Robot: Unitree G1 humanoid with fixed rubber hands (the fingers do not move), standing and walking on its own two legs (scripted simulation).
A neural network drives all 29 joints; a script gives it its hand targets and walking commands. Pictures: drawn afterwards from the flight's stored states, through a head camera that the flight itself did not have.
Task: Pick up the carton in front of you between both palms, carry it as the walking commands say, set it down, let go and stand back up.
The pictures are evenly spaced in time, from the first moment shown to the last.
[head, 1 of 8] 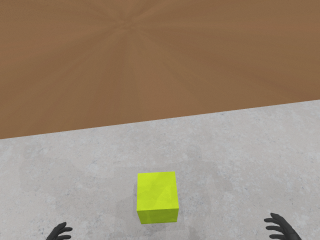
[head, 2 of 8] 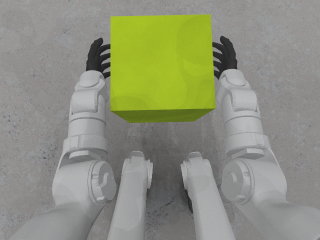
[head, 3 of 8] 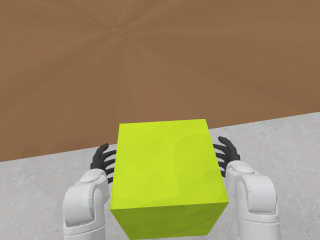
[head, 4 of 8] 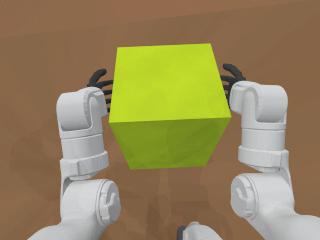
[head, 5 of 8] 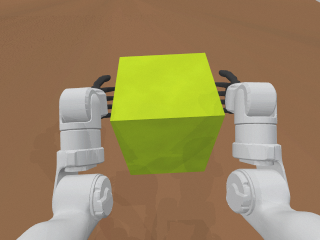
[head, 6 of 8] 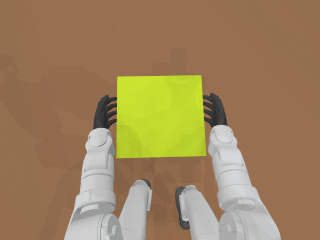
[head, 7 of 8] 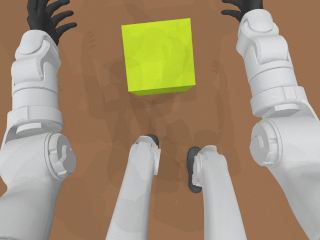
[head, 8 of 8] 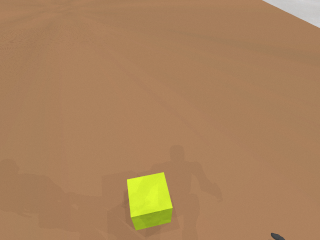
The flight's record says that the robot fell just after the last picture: no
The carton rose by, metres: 1.21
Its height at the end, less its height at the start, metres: +0.47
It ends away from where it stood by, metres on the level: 4.97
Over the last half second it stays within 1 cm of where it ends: yes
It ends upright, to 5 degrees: yes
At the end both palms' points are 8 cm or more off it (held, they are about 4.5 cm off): yes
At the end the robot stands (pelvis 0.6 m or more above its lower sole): yes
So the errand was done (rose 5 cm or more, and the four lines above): yes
